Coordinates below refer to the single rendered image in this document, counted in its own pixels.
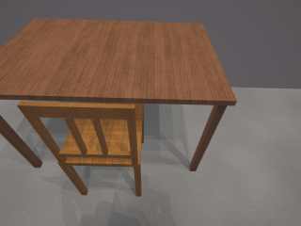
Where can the chair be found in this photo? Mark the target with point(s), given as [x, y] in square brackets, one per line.
[101, 134]

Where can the table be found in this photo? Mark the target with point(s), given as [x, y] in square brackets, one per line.
[105, 61]

